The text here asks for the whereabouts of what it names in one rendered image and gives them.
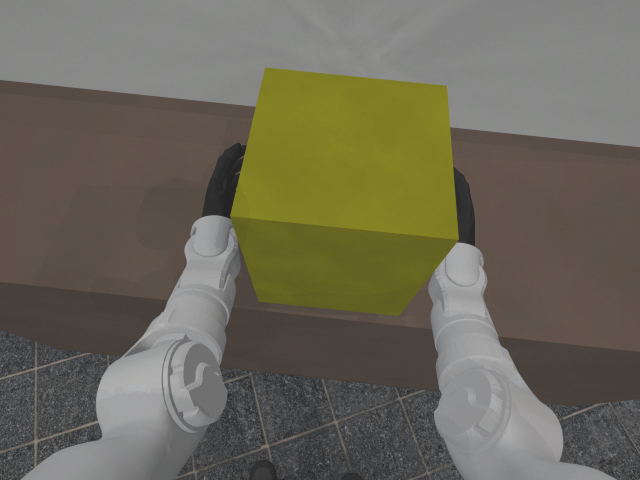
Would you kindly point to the right robot forearm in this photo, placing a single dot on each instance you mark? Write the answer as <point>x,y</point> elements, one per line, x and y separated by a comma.
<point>463,331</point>

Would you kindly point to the right robot hand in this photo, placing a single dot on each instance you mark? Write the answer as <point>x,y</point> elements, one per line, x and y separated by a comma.
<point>465,210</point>

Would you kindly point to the left robot forearm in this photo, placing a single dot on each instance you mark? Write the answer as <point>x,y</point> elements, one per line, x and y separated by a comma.
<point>200,305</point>

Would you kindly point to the carton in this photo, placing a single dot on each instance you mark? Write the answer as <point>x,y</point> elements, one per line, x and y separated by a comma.
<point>346,195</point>

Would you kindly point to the robot right upper arm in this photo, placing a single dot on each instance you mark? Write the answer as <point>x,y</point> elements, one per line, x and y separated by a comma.
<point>494,430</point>

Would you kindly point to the left robot foot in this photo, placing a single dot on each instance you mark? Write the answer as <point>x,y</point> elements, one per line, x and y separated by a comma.
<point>263,470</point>

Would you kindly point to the robot left upper arm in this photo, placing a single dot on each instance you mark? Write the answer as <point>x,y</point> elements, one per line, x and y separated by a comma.
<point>153,408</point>

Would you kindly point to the pedestal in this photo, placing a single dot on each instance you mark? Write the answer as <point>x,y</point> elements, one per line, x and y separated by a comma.
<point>99,191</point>

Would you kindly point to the left robot hand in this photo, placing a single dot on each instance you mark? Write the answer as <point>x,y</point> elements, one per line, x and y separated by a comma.
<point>223,183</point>

